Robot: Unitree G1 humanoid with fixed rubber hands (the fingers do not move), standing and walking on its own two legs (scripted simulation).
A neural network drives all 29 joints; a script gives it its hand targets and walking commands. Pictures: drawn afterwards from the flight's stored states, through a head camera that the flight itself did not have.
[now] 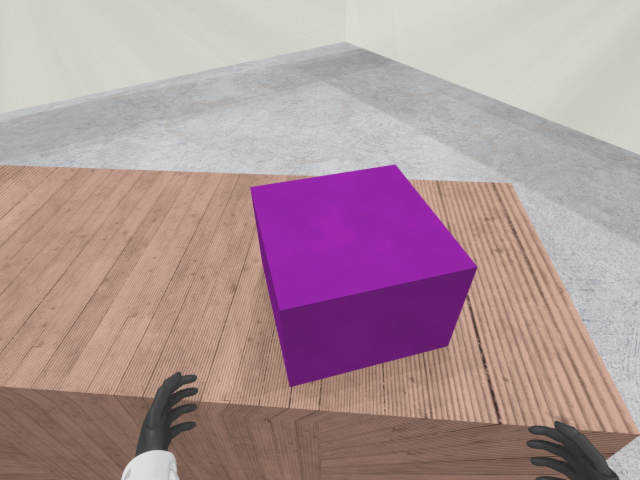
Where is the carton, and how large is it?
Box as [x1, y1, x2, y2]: [250, 165, 476, 386]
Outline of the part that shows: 395,165 250,187 263,268 290,386 447,345 475,272 476,266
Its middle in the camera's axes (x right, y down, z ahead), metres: +0.04 +0.04 +0.64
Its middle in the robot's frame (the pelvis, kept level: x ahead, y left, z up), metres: +0.47 -0.02 +0.02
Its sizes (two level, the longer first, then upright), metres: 0.269 0.264 0.186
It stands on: a pedestal, 0.70 m high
